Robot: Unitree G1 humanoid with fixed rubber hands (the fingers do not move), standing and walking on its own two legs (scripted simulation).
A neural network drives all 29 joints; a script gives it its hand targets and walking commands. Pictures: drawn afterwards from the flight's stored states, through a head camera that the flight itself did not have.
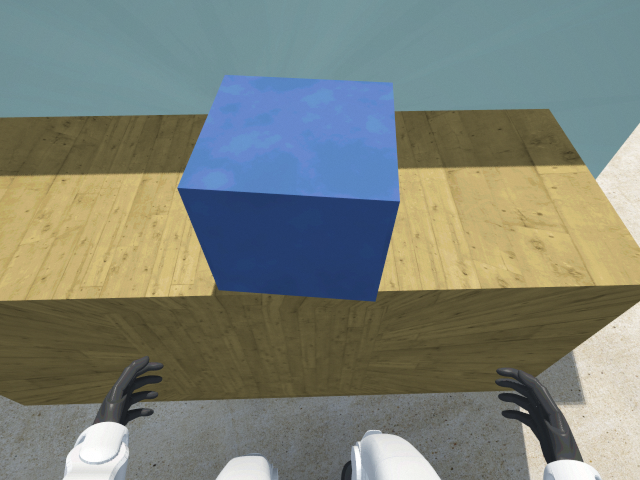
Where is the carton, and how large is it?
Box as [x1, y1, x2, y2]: [177, 75, 399, 301]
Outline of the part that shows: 225,75 177,187 218,289 375,301 399,203 392,83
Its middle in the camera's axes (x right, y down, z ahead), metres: -0.03 -0.08 +0.64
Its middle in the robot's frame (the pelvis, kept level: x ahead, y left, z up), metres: +0.52 +0.04 +0.01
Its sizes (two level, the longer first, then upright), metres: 0.267 0.253 0.247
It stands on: a pedestal, 0.63 m high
